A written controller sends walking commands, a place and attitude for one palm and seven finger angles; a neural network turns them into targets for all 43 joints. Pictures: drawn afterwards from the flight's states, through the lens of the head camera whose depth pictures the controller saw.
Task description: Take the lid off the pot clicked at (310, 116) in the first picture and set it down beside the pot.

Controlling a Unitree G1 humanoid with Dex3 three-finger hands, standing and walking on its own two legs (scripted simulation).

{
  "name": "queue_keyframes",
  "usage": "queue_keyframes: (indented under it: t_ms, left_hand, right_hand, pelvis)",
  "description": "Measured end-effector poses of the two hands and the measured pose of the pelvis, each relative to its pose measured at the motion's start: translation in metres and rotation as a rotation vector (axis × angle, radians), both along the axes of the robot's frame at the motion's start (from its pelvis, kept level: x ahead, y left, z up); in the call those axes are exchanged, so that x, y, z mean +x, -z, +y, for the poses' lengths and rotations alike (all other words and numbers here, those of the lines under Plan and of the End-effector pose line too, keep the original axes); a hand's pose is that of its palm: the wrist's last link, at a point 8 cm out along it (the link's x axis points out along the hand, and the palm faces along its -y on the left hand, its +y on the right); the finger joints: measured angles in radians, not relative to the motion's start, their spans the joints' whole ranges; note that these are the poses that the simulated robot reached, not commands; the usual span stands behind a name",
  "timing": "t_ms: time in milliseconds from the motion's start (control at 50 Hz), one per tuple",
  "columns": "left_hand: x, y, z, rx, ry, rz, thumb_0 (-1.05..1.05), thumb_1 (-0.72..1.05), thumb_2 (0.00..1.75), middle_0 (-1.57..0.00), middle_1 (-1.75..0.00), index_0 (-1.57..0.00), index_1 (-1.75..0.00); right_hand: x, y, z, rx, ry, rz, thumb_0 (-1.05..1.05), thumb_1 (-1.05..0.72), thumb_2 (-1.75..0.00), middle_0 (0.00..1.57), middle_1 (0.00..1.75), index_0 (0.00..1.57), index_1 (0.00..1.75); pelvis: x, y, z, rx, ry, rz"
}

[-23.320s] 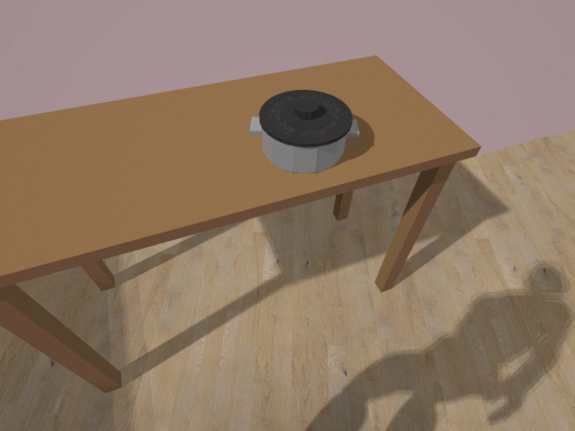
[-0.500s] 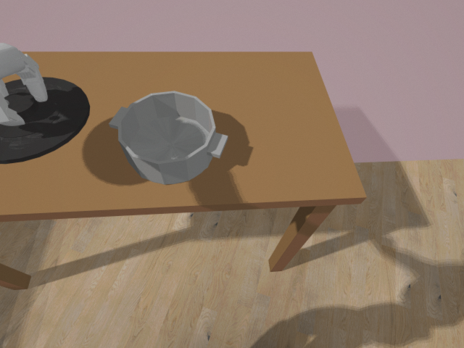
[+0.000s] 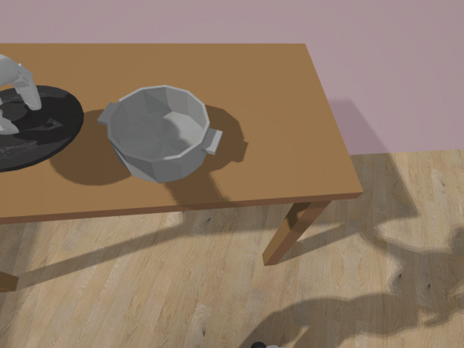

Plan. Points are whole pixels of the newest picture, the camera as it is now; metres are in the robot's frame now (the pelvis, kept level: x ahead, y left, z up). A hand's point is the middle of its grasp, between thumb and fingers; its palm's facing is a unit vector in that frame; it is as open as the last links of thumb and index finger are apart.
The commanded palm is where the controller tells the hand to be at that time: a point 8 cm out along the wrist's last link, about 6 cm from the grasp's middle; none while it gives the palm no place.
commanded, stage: lower the lid onto the table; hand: left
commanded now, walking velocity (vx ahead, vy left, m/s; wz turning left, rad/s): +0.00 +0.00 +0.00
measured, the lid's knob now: (12, 115) +0.49 +0.34 +0.09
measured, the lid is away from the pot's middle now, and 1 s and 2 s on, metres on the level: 0.23 0.22 0.22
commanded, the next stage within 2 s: open the fingers wide in 1.30 s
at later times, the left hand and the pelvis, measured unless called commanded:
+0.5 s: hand (20, 116) +0.48 +0.32 +0.09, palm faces -0.46 -0.09 -0.88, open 8.1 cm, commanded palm +0.52 +0.33 +0.15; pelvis +0.00 +0.00 +0.00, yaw +0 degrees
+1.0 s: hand (28, 135) +0.47 +0.32 +0.06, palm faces -0.52 -0.09 -0.85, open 8.1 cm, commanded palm +0.53 +0.33 +0.12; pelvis +0.00 -0.01 -0.01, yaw -1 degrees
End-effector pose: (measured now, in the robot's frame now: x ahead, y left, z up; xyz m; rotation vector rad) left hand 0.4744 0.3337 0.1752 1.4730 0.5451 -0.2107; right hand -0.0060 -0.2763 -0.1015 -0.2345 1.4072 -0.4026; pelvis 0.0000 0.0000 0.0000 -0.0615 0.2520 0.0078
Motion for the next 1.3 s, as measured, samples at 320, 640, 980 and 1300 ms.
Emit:
queue_keyframes:
  t_ms: [320,640,980,1300]
  left_hand:
    - [0.006,0.016,-0.002,0.003,0.023,0.022,0.01,0.16,0.82,-0.61,-0.96,-0.62,-0.96]
    - [0.012,0.032,-0.013,-0.013,0.015,0.013,0.01,0.16,0.82,-0.61,-0.95,-0.61,-0.97]
    - [0.007,0.059,-0.009,0.005,0.023,0.068,0.01,0.16,0.82,-0.61,-0.95,-0.61,-0.98]
    - [0.012,0.075,-0.006,-0.004,0.014,0.058,0.01,0.16,0.82,-0.61,-0.95,-0.61,-0.97]
  right_hand:
    - [-0.002,0.004,0.007,0.004,-0.001,0.031,0.00,-0.90,-0.90,0.20,0.30,0.21,0.30]
    - [-0.010,0.006,0.004,0.006,0.016,0.027,0.00,-0.90,-0.90,0.20,0.30,0.21,0.30]
    - [-0.027,0.008,-0.010,-0.030,0.037,0.089,0.00,-0.90,-0.90,0.20,0.30,0.21,0.30]
    - [-0.023,0.016,-0.004,-0.030,0.039,0.076,0.00,-0.90,-0.90,0.20,0.30,0.21,0.30]
  pelvis:
    - [0.002,0.003,0.005,-0.007,-0.003,0.027]
    - [0.000,0.006,-0.001,-0.003,0.010,0.043]
    - [-0.003,0.014,-0.008,-0.009,0.014,0.073]
    - [-0.005,0.022,-0.008,-0.016,0.017,0.100]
